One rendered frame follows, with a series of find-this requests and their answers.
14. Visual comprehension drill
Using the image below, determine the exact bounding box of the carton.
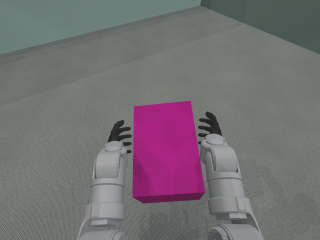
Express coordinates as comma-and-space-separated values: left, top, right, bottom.
132, 101, 205, 204

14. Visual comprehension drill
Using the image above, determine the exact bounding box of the robot right forearm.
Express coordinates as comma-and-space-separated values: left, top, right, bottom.
199, 133, 264, 240

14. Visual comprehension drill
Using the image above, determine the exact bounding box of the left robot upper arm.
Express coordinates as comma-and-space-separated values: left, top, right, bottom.
79, 229, 129, 240

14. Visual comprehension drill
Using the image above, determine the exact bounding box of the robot left forearm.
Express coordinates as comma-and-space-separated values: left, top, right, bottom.
77, 141, 128, 240

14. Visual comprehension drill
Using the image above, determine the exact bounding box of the right robot hand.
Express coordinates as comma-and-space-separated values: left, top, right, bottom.
198, 111, 222, 145

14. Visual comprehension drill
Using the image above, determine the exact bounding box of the right robot upper arm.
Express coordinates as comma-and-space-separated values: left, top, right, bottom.
207, 224, 264, 240

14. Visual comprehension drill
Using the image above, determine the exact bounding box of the left robot hand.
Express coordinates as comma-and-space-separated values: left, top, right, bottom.
107, 120, 132, 154

